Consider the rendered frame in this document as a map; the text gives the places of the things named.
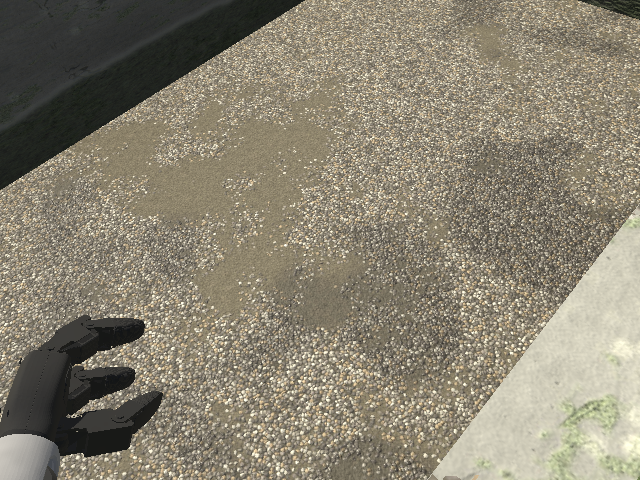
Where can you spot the left robot forearm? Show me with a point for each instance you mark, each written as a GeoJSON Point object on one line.
{"type": "Point", "coordinates": [28, 457]}

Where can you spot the left robot hand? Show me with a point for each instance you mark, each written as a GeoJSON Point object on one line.
{"type": "Point", "coordinates": [46, 389]}

